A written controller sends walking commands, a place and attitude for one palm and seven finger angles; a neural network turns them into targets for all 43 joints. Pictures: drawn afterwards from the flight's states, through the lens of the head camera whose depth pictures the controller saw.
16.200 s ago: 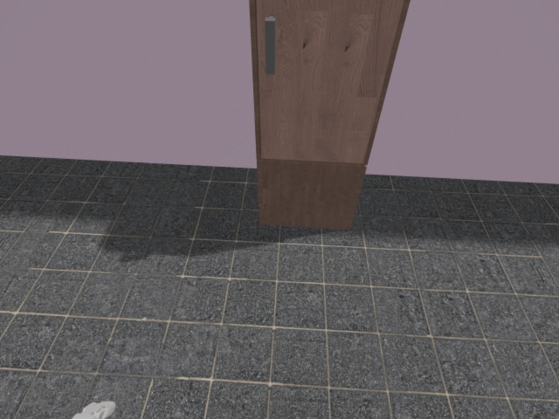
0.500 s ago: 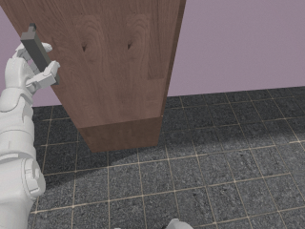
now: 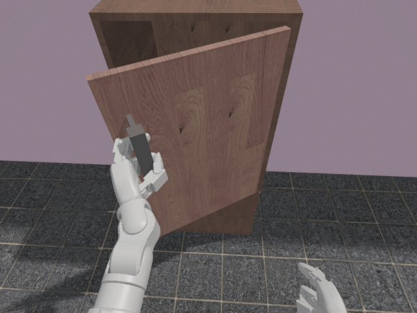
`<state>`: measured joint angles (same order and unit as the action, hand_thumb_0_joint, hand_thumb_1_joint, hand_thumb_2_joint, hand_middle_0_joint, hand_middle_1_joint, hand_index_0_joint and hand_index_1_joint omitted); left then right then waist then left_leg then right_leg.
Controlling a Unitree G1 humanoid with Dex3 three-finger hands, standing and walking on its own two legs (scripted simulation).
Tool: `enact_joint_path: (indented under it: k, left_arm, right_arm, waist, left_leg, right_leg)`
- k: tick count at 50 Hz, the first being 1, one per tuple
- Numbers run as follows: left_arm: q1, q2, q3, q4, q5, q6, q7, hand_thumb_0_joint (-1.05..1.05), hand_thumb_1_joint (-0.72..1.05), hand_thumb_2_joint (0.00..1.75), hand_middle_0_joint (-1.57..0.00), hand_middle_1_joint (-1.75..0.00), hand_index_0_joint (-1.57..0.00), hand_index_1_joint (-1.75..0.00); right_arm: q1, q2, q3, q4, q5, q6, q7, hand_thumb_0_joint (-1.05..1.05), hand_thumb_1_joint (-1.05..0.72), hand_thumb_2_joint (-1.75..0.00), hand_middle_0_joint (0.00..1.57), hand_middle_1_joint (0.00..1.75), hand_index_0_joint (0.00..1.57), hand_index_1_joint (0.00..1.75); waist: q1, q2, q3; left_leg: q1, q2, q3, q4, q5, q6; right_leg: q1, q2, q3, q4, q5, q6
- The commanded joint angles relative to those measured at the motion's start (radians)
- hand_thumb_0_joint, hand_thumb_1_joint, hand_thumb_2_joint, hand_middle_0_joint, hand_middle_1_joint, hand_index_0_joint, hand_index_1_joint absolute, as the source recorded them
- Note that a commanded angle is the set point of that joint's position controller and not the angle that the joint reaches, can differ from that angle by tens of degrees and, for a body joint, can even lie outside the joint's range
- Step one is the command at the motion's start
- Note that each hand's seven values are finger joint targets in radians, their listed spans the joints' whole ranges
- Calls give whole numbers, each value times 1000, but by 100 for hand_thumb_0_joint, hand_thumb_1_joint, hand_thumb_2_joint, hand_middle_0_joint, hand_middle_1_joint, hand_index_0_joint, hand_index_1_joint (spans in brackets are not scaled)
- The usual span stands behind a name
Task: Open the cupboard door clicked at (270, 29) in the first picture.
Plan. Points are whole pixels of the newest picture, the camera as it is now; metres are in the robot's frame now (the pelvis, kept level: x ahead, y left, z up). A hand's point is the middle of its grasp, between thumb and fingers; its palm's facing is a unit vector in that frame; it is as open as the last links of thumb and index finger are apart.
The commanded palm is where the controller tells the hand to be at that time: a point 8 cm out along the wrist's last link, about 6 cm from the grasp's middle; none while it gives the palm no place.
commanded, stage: pull the door open along its arc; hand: left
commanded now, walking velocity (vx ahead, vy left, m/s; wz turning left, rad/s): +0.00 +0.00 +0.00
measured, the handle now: (141, 150) +0.39 +0.17 +0.11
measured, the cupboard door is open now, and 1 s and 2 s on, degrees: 30 44 47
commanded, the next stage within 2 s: open thumb and fingers to let go in 0.20 s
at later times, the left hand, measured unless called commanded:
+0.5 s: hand (185, 196) +0.29 +0.06 +0.11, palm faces +0.41 -0.91 -0.01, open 7.0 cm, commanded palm +0.25 +0.10 +0.10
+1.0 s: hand (186, 194) +0.30 +0.06 +0.11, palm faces +0.38 -0.93 -0.01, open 14.3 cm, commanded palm +0.25 +0.10 +0.10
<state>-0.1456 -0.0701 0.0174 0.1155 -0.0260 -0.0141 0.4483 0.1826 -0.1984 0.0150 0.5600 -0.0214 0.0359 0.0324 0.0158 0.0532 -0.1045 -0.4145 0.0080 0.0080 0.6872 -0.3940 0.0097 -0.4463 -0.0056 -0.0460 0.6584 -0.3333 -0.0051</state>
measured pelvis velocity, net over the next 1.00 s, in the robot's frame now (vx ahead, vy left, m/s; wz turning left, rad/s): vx -0.03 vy -0.01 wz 0.03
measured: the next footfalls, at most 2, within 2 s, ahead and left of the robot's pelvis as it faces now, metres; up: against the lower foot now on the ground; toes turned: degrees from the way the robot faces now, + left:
none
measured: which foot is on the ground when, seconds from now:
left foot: down 0.00-1.00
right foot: down 0.00-1.00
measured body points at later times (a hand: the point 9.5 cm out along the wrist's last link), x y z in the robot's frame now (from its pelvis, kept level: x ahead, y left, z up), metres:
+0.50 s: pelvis -0.01 -0.03 +0.00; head -0.02 -0.05 +0.45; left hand +0.27 +0.11 +0.11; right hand +0.18 -0.23 -0.10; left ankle -0.03 +0.11 -0.72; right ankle +0.00 -0.12 -0.72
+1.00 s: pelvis -0.03 -0.01 +0.00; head -0.04 -0.03 +0.45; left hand +0.27 +0.11 +0.11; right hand +0.15 -0.21 -0.10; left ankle -0.03 +0.11 -0.72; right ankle +0.00 -0.12 -0.72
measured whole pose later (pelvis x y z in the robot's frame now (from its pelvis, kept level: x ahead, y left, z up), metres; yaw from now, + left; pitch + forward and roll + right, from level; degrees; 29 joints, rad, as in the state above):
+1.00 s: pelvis -0.03 -0.01 +0.00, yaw +2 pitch +0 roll +0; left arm -0.14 -0.13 -0.18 0.18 0.06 0.01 0.58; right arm 0.15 -0.17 0.02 0.64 -0.05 0.09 -0.03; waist 0.02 0.04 -0.04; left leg -0.31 0.00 -0.02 0.65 -0.34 0.00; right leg -0.34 -0.01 -0.07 0.63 -0.29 -0.02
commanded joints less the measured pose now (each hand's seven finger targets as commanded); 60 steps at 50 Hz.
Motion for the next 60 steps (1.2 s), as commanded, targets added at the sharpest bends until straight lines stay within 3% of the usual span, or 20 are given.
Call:
enact_joint_path:
  k: [1,6,10,11,14,15,16,18,20,22,23,29,35,37,45,50,55,60]
  left_arm:
    - [-166,-28,-147,-331,88,-2,43,0,90,90,-40,-135,-40,-135]
    - [-72,-121,-267,-414,104,10,52,0,90,90,-40,-135,-40,-135]
    - [113,-114,-286,-479,124,25,69,0,90,90,-40,-135,-40,-135]
    - [98,-113,-284,-488,114,29,73,0,90,90,-40,-135,-40,-135]
    - [-15,-89,-250,-452,103,36,99,0,90,90,-40,-135,-40,-135]
    - [-109,-57,-221,-414,101,36,111,0,90,90,-40,-135,-40,-135]
    - [-126,-52,-200,-390,95,36,117,0,83,87,-40,-134,-40,-134]
    - [-135,-58,-193,-355,95,28,123,0,69,81,-38,-133,-38,-133]
    - [-106,-56,-187,-336,97,20,115,0,55,75,-38,-131,-38,-131]
    - [-110,-76,-210,-342,107,9,109,0,41,69,-36,-130,-36,-130]
    - [-120,-86,-219,-326,107,7,105,0,34,66,-36,-129,-36,-129]
    - [-172,-79,-214,-306,103,-21,91,0,-8,48,-33,-124,-33,-124]
    - [-216,-93,-219,-242,109,-30,107,0,-50,30,-30,-120,-30,-120]
    - [-248,-98,-223,-241,111,-31,116,0,-50,30,-30,-120,-30,-120]
    - [-320,-96,-201,-159,107,-33,134,0,-50,30,-23,-80,-23,-80]
    - [-329,-129,-235,-150,123,-30,144,0,-50,30,-19,-55,-19,-55]
    - [-356,-118,-218,-128,120,-18,160,0,-50,30,-15,-30,-15,-30]
    - [-405,-118,-214,-113,118,-13,166,0,-50,30,-15,-30,-15,-30]
  right_arm:
    - [-61,-99,-42,-141,-15,-15,-35,0,-90,-90,20,30,20,30]
    - [-115,-74,-31,-147,-19,-5,-44,0,-90,-90,20,30,20,30]
    - [-138,-59,-27,-158,-22,6,-33,0,-90,-90,20,30,20,30]
    - [-150,-57,-20,-157,-20,11,-33,0,-90,-90,20,30,20,30]
    - [-177,-55,-11,-141,-26,19,-47,0,-90,-90,20,30,20,30]
    - [-185,-57,-7,-124,-24,22,-58,0,-90,-90,20,30,20,30]
    - [-201,-56,-8,-121,-29,21,-64,0,-90,-90,20,30,20,30]
    - [-199,-52,-8,-112,-33,21,-70,0,-90,-90,20,30,20,30]
    - [-189,-51,-13,-112,-33,22,-73,0,-90,-90,20,30,20,30]
    - [-177,-49,-15,-112,-34,23,-72,0,-90,-90,20,30,20,30]
    - [-170,-50,-15,-110,-34,20,-72,0,-90,-90,20,30,20,30]
    - [-165,-55,-20,-109,-34,11,-77,0,-90,-90,20,30,20,30]
    - [-175,-57,-21,-102,-30,0,-75,0,-90,-90,20,30,20,30]
    - [-180,-56,-20,-101,-30,-2,-73,0,-90,-90,20,30,20,30]
    - [-179,-57,-21,-83,-30,-3,-77,0,-90,-90,20,30,20,30]
    - [-173,-56,-22,-84,-31,1,-69,0,-90,-90,20,30,20,30]
    - [-179,-59,-21,-81,-29,6,-68,0,-90,-90,20,30,20,30]
    - [-187,-57,-17,-74,-27,10,-73,0,-90,-90,20,30,20,30]
  waist:
    - [-25,-106,-217]
    - [-26,-119,-152]
    - [9,-83,-150]
    - [6,-69,-128]
    - [-6,-112,-86]
    - [-23,-152,-46]
    - [-10,-139,-44]
    - [-7,-152,-70]
    - [8,-148,-126]
    - [6,-123,-161]
    - [-2,-143,-153]
    - [-4,-134,-151]
    - [-5,-145,-100]
    - [-7,-136,-98]
    - [-3,-132,-115]
    - [-5,-103,-118]
    - [-6,-131,-106]
    - [-9,-128,-103]
  left_leg:
    - [120,8,-1,-85,378,-4]
    - [150,4,-15,-92,354,0]
    - [154,-2,-15,-90,375,-4]
    - [144,-5,-15,-93,363,-4]
    - [127,-17,-20,-84,298,0]
    - [116,-20,-29,-83,266,3]
    - [118,-23,-23,-81,244,4]
    - [124,-28,-23,-80,235,4]
    - [130,-31,-19,-86,257,4]
    - [138,-29,-15,-91,285,3]
    - [135,-29,-16,-89,284,5]
    - [140,-24,-15,-97,272,7]
    - [136,-21,-24,-111,223,5]
    - [130,-22,-21,-112,205,5]
    - [124,-22,-26,-126,178,1]
    - [126,-13,-27,-129,208,-4]
    - [112,-14,-33,-131,182,-3]
    - [106,-16,-36,-134,153,-4]
  right_leg:
    - [223,-1,-10,-67,378,-23]
    - [233,-7,-13,-91,357,-27]
    - [273,-13,-12,-86,397,-36]
    - [270,-17,-10,-90,397,-35]
    - [247,-24,9,-125,333,-27]
    - [220,-27,13,-149,276,-24]
    - [211,-31,28,-164,238,-21]
    - [217,-37,38,-175,207,-21]
    - [254,-39,43,-164,256,-19]
    - [271,-38,35,-140,308,-21]
    - [264,-37,30,-138,317,-17]
    - [249,-33,29,-143,280,-20]
    - [207,-26,18,-164,158,-27]
    - [198,-27,19,-167,127,-27]
    - [190,-18,12,-168,73,-33]
    - [179,-11,-6,-137,110,-38]
    - [164,-7,-10,-140,76,-37]
    - [150,-7,-9,-141,43,-38]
